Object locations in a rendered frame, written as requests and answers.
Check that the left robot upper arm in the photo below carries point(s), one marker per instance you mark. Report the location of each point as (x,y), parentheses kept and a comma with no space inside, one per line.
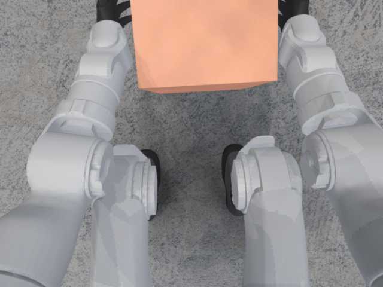
(38,237)

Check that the right robot shin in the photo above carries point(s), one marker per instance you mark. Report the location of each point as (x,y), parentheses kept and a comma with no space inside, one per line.
(293,169)

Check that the right robot upper arm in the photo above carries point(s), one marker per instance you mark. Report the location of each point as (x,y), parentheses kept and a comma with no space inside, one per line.
(347,164)

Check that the robot left thigh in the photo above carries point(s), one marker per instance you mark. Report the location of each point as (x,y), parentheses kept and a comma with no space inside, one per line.
(119,236)

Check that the robot right hand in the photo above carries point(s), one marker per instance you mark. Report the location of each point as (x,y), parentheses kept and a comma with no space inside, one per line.
(291,8)

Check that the carton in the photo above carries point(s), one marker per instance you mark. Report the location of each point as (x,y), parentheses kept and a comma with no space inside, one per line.
(184,46)

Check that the robot right forearm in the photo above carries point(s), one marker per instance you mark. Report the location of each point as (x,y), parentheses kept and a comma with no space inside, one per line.
(316,81)

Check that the robot left forearm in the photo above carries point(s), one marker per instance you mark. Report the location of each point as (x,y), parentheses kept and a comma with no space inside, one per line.
(96,89)

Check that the robot left hand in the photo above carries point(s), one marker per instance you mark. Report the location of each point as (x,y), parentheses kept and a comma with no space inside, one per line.
(110,10)

